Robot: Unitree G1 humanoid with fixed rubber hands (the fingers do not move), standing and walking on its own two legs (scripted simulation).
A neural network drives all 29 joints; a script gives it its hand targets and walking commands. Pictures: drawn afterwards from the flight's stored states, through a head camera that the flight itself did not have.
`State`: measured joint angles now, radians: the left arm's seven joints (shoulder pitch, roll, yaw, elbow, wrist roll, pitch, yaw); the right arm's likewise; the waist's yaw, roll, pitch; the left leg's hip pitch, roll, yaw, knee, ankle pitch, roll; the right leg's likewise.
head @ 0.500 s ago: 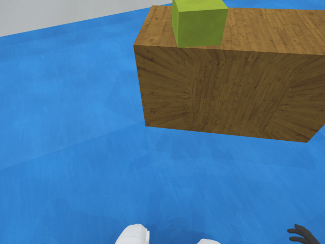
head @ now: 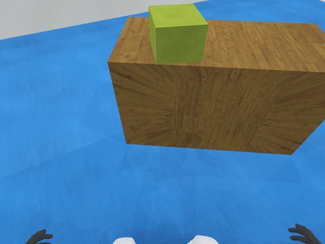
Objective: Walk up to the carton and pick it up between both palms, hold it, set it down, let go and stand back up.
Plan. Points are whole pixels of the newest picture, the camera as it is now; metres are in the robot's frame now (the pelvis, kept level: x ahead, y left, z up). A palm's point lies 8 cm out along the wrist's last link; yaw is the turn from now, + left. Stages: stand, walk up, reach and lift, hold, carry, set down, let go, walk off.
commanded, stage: walk up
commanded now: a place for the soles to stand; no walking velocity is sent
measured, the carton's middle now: (175, 33) +0.99 -0.03 +0.04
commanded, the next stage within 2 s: none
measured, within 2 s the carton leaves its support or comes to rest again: neither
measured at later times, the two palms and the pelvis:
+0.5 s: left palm (57, 207) +0.21 +0.30 -0.08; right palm (320, 209) +0.21 -0.37 -0.03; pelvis +0.12 -0.02 +0.01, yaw -2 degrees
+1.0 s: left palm (82, 178) +0.30 +0.26 -0.09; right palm (312, 181) +0.29 -0.40 -0.06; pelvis +0.21 -0.06 +0.00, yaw -3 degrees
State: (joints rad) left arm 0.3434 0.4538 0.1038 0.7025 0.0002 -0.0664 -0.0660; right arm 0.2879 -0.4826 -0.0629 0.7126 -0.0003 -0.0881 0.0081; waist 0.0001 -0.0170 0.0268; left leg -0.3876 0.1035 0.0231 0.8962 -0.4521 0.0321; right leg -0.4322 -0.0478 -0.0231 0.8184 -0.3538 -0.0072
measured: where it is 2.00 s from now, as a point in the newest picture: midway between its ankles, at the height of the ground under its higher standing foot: (173, 233)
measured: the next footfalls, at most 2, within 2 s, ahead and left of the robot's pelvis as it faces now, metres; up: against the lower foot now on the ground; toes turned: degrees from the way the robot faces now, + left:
left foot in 0.22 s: +0.20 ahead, +0.14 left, +0.00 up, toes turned +4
right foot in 0.56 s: +0.27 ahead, -0.20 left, +0.00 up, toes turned -6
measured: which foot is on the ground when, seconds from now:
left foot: up 0.00-0.20, down 0.22-0.54, up 0.56-0.80, down 0.82-1.00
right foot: down 0.00-0.26, up 0.28-0.54, down 0.56-1.00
